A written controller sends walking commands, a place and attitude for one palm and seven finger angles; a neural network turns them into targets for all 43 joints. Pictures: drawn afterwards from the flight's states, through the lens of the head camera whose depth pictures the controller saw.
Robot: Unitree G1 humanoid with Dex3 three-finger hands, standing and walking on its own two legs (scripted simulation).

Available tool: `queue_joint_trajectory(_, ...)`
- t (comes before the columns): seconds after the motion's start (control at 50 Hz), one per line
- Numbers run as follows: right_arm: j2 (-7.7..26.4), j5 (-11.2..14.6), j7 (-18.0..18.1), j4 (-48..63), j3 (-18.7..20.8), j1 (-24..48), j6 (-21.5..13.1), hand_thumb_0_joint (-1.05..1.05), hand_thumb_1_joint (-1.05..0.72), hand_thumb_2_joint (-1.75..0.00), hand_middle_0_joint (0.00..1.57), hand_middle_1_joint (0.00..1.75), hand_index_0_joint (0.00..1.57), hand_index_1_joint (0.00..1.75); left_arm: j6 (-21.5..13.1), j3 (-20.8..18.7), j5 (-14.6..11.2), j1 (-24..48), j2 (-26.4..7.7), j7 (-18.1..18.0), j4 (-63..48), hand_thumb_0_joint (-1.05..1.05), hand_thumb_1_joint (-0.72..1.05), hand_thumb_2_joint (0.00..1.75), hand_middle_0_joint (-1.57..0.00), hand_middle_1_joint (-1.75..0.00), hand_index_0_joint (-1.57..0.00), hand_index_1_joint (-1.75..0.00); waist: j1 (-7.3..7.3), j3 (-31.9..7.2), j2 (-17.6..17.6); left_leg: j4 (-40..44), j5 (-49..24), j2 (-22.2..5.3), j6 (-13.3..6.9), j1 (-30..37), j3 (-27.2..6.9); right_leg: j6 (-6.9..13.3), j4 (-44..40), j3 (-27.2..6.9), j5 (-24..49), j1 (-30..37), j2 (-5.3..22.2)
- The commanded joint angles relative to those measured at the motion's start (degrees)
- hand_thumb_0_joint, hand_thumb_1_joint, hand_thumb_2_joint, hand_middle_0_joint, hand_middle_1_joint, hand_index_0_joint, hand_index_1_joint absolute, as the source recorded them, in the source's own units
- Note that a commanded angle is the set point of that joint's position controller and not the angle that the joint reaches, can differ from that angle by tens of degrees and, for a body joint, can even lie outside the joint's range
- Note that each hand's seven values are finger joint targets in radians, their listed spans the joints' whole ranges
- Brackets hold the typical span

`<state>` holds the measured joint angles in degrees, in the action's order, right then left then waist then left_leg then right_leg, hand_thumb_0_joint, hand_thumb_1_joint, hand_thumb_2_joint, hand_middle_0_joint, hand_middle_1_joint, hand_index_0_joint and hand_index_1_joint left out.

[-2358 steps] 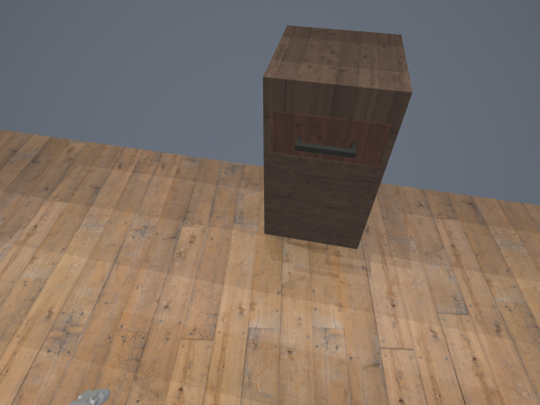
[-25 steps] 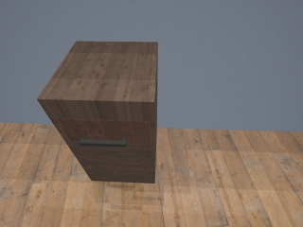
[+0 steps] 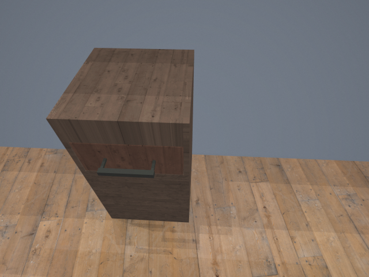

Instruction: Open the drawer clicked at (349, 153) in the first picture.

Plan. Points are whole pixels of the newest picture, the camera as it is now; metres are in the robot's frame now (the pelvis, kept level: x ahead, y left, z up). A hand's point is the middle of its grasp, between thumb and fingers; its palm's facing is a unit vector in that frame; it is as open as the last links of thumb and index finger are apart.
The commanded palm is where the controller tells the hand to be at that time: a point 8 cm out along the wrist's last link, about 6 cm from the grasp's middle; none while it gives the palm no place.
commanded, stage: look again from close up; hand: left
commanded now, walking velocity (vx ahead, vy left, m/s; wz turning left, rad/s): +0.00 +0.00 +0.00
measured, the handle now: (127, 167) +0.49 +0.25 -0.19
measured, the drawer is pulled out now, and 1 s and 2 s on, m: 0.00 0.00 0.00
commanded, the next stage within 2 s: raise the hand with hooked fingers in 0.08 s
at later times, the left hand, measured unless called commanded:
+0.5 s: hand (113, 240) +0.20 +0.17 -0.03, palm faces -0.03 -0.47 -0.88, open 8.0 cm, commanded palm +0.13 +0.21 -0.03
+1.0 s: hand (88, 233) +0.20 +0.22 -0.01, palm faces +0.02 -0.15 -0.99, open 11.0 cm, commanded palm +0.17 +0.24 +0.04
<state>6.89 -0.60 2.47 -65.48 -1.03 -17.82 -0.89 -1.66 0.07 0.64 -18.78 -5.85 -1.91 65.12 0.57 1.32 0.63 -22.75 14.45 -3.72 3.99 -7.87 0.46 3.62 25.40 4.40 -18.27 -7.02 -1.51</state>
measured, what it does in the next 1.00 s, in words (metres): shifts its weight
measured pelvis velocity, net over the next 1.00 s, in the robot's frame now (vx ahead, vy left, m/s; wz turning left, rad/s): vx -0.06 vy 0.04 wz -0.03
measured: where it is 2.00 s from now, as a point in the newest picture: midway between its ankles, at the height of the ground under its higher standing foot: outside the picture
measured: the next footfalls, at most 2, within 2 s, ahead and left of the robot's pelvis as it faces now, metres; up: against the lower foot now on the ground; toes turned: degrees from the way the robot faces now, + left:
none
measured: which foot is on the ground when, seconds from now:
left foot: down 0.00-1.00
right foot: down 0.00-1.00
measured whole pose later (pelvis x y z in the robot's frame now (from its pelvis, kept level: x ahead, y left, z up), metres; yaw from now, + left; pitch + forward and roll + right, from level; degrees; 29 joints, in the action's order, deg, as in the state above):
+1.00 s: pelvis -0.06 +0.04 -0.03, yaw -2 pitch +4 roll +1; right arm 10.2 -1.3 0.3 -34.1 -2.9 -7.8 6.3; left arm 8.0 11.6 59.8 -7.4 -14.9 -17.7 5.6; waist 3.6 -4.3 3.4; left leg -41.3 19.1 -0.7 0.4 -26.1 2.5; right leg 0.5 44.2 1.3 -21.7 -26.5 2.1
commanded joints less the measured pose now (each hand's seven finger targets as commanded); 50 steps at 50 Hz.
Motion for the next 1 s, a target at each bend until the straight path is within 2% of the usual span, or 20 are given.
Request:
queue_joint_trajectory(0.0,4.0,-0.2,0.1,1.1,0.7,-4.7,-0.3,0.0,-0.9,-0.9,0.2,0.3,0.2,0.3,-0.5,-1.0,-0.1,-5.5,-5.6,-0.2,-0.8,0.0,0.9,0.9,-0.2,-0.3,-0.2,-0.3,0.13,3.4,-1.6,1.2,-12.6,-1.9,-4.2,-0.9,-0.7,-0.7,-5.7,-6.1,17.8,-2.8,6.8)
queue_joint_trajectory(0.14,3.8,-0.1,0.1,1.0,0.7,-5.0,-0.4,0.0,-0.9,-0.9,0.2,0.3,0.2,0.3,-0.5,-1.0,0.0,-5.7,-5.6,-0.3,-0.8,0.0,0.9,0.9,-0.2,-0.3,-0.2,-0.3,0.08,2.6,-1.3,1.1,-13.4,-1.8,-4.2,-0.8,-0.8,-0.7,-5.3,-6.0,19.2,-2.1,6.8)
queue_joint_trajectory(0.16,6.0,0.6,-0.7,5.2,1.8,4.9,-0.9,0.0,-0.9,-0.9,0.2,0.3,0.2,0.3,-2.2,-1.8,0.7,-10.0,-8.8,-2.6,0.8,0.0,0.9,0.9,-0.2,-0.3,-0.2,-0.3,3.44,6.0,-5.9,-15.6,-1.9,-0.5,-2.3,-11.5,2.9,-7.0,-6.0,-14.0,53.5,-2.1,12.8)
queue_joint_trajectory(0.18,15.3,3.5,2.6,26.3,0.8,5.3,-10.2,0.0,-0.9,-0.9,0.2,0.3,0.2,0.3,-14.1,7.7,4.4,35.8,-21.7,-0.7,-87.5,0.0,0.88,0.89,-0.2,-0.32,-0.2,-0.32,-2.91,-19.9,11.0,-6.0,-9.8,3.8,-7.4,7.9,4.3,-1.7,0.2,-18.3,42.9,-1.1,8.3)
queue_joint_trajectory(0.2,10.5,2.3,5.0,21.7,1.9,7.8,-14.3,0.0,-0.9,-0.9,0.2,0.3,0.2,0.3,-8.7,1.3,5.6,13.5,-20.2,-5.6,-69.4,0.0,0.85,0.88,-0.2,-0.33,-0.2,-0.33,0.69,-20.5,21.4,-3.1,-20.7,3.9,-7.8,9.3,3.9,-0.4,3.9,-11.4,29.2,1.5,4.9)
queue_joint_trajectory(0.22,11.5,3.5,5.3,20.4,3.0,8.1,-15.9,0.0,-0.9,-0.9,0.2,0.3,0.2,0.3,-5.1,1.1,3.0,12.3,-18.0,-9.2,-70.3,0.0,0.83,0.87,-0.21,-0.34,-0.21,-0.34,0.39,-11.3,18.7,-3.5,-17.6,3.0,-5.7,3.6,2.6,-0.9,1.3,-7.8,16.4,-6.6,3.6)
queue_joint_trajectory(0.24,8.6,4.1,4.8,20.1,2.6,7.2,-15.5,0.0,-0.9,-0.9,0.2,0.3,0.2,0.3,1.4,6.8,5.4,-6.2,-6.3,-9.6,-53.3,0.0,0.81,0.86,-0.21,-0.36,-0.21,-0.36,-0.25,-7.3,5.4,-2.8,-16.3,1.4,-6.3,-1.8,1.3,-1.6,2.1,-5.2,15.4,-7.5,3.2)
queue_joint_trajectory(0.26,10.0,5.2,4.5,25.5,2.8,8.5,-16.1,0.0,-0.9,-0.9,0.2,0.3,0.2,0.3,0.6,10.1,6.5,4.6,-5.6,-9.5,-69.4,0.0,0.78,0.85,-0.21,-0.37,-0.21,-0.37,-0.62,-3.5,-0.9,-3.4,-15.0,1.6,-6.8,-4.2,-0.4,-2.4,2.9,-4.6,16.3,-9.7,3.1)
queue_joint_trajectory(0.3,12.9,3.0,4.4,26.7,3.8,8.4,-17.9,0.0,-0.9,-0.9,0.2,0.3,0.2,0.3,-0.4,11.7,15.7,0.9,-6.9,-11.8,-70.6,0.0,0.74,0.83,-0.21,-0.4,-0.21,-0.4,-1.73,-6.0,-9.5,-9.4,-13.4,3.2,-8.2,-4.5,0.4,-2.9,4.8,-6.0,17.4,-16.0,2.9)
queue_joint_trajectory(0.36,13.6,-0.5,1.7,31.7,4.3,7.3,-15.9,0.0,-0.9,-0.9,0.2,0.3,0.2,0.3,0.5,16.7,32.2,-0.4,-4.1,-16.7,-66.2,0.0,0.67,0.8,-0.22,-0.45,-0.22,-0.45,-2.98,-9.6,-12.9,-14.4,-9.3,5.6,-7.3,-10.7,-1.1,-2.6,8.9,-3.7,9.0,-22.9,2.0)
queue_joint_trajectory(0.4,14.1,-2.4,-0.2,35.6,5.5,10.3,-12.0,0.0,-0.9,-0.9,0.2,0.3,0.2,0.3,1.7,15.6,42.4,-10.4,-3.7,-20.0,-60.5,0.0,0.62,0.78,-0.22,-0.48,-0.22,-0.48,0.19,-7.9,-16.8,-15.3,-5.9,6.3,-6.1,-15.6,-0.9,-1.9,8.5,-4.0,4.2,-23.5,1.6)
queue_joint_trajectory(0.44,13.5,-2.9,-3.3,37.6,5.5,12.6,-6.8,0.0,-0.9,-0.9,0.2,0.3,0.2,0.3,1.9,11.8,50.6,-21.0,-6.9,-21.4,-59.5,0.0,0.57,0.76,-0.22,-0.51,-0.22,-0.51,5.5,-10.7,-14.7,-15.5,-8.3,6.1,-4.7,-19.7,0.8,-0.4,11.5,-5.7,12.7,-19.0,1.8)
queue_joint_trajectory(0.5,12.3,-2.2,-6.1,42.1,4.7,17.4,-1.0,0.0,-0.9,-0.9,0.2,0.3,0.2,0.3,1.1,6.9,58.0,-16.2,-12.4,-23.2,-66.2,0.0,0.5,0.73,-0.23,-0.55,-0.23,-0.55,7.5,-14.0,-12.9,-17.3,-8.6,6.4,-4.2,-24.7,2.6,0.4,16.0,-7.4,18.8,-16.9,2.4)
queue_joint_trajectory(0.54,11.7,-2.2,-6.6,45.1,4.5,19.4,2.1,0.0,-0.9,-0.9,0.2,0.3,0.2,0.3,1.5,4.7,61.5,-9.3,-15.3,-25.9,-73.0,0.0,0.46,0.71,-0.23,-0.58,-0.23,-0.58,7.97,-16.7,-2.9,-18.3,-8.3,7.1,-4.1,-22.5,2.9,1.1,17.7,-8.8,16.2,-17.6,1.9)
queue_joint_trajectory(0.6,10.5,-2.1,-5.9,47.6,4.7,18.9,4.8,0.0,-0.9,-0.9,0.2,0.3,0.2,0.3,3.8,6.6,64.5,2.5,-14.3,-30.0,-78.2,0.0,0.39,0.68,-0.24,-0.63,-0.24,-0.63,5.68,-20.3,6.6,-20.9,-8.5,6.3,-4.4,-15.0,2.2,1.9,18.9,-8.4,10.5,-24.7,0.2)
queue_joint_trajectory(0.7,9.9,-3.4,-4.5,44.9,3.8,20.0,4.7,0.0,-0.9,-0.9,0.2,0.3,0.2,0.3,5.3,6.9,67.8,19.5,-15.3,-33.2,-79.4,0.0,0.27,0.63,-0.25,-0.7,-0.25,-0.7,1.17,-20.0,3.0,-24.3,-3.0,5.2,-5.3,-12.1,-1.5,0.6,17.1,-9.5,1.1,-32.9,0.7)
queue_joint_trajectory(0.74,10.0,-3.3,-3.9,44.2,3.8,20.3,4.3,0.0,-0.9,-0.9,0.2,0.3,0.2,0.3,5.7,8.8,65.3,21.7,-13.7,-31.8,-77.7,0.0,0.22,0.61,-0.25,-0.74,-0.25,-0.74,-0.62,-17.4,1.3,-23.3,-0.3,5.3,-5.8,-12.7,-1.5,-0.3,15.4,-6.9,-0.8,-31.8,0.8)
queue_joint_trajectory(0.84,10.2,-1.0,-1.8,42.7,3.0,20.7,3.7,0.0,-0.9,-0.9,0.2,0.3,0.2,0.3,9.7,12.4,57.5,16.7,-10.9,-21.3,-70.4,0.0,0.11,0.56,-0.26,-0.81,-0.26,-0.81,0.69,-15.3,-6.6,-16.1,0.5,5.2,-6.2,-14.3,-0.5,-1.8,10.7,-3.6,3.0,-19.8,0.9)
queue_joint_trajectory(0.88,10.4,-0.7,-1.3,42.6,2.0,21.2,4.3,0.0,-0.9,-0.9,0.2,0.3,0.2,0.3,10.8,9.7,58.1,14.2,-14.6,-17.7,-67.6,0.0,0.06,0.54,-0.26,-0.84,-0.26,-0.84,2.62,-12.5,-9.1,-13.6,1.2,5.2,-6.0,-15.6,0.5,-1.9,8.4,-4.5,1.2,-17.6,1.4)
queue_joint_trajectory(0.98,10.1,-1.1,-1.4,41.7,1.2,19.7,4.2,0.0,-0.9,-0.9,0.2,0.3,0.2,0.3,8.0,2.7,61.4,16.0,-21.0,-16.2,-67.6,0.0,-0.06,0.49,-0.27,-0.92,-0.27,-0.92,5.37,-11.6,-2.1,-9.9,0.2,5.2,-5.3,-14.1,1.1,-0.9,7.2,-5.0,0.3,-13.9,1.4)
